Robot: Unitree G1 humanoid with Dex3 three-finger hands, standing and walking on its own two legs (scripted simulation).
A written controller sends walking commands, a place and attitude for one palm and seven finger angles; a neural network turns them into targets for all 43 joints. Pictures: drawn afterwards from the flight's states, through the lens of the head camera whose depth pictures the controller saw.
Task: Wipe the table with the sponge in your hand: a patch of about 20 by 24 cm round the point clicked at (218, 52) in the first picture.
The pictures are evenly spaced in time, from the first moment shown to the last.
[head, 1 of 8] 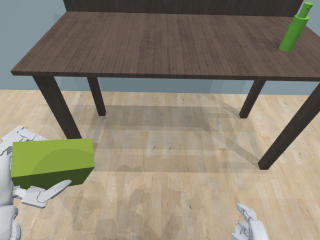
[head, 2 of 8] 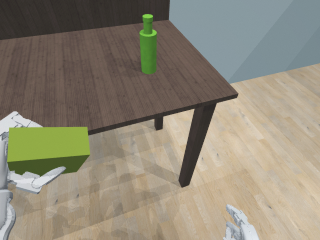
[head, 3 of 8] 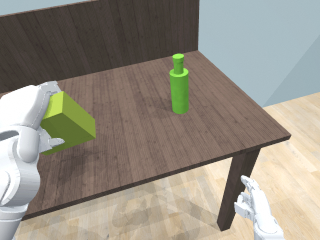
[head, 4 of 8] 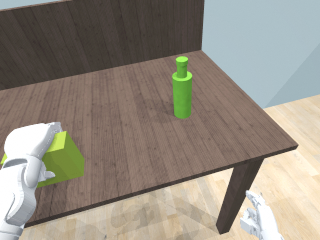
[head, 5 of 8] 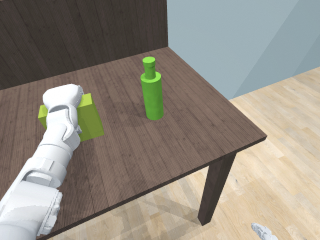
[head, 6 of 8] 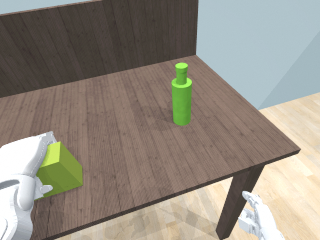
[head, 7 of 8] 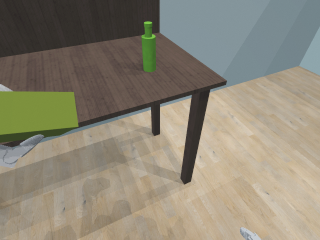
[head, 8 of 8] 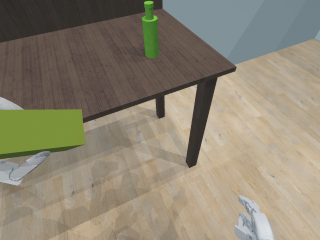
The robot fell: no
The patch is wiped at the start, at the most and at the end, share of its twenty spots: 0.00 1.00 1.00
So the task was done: yes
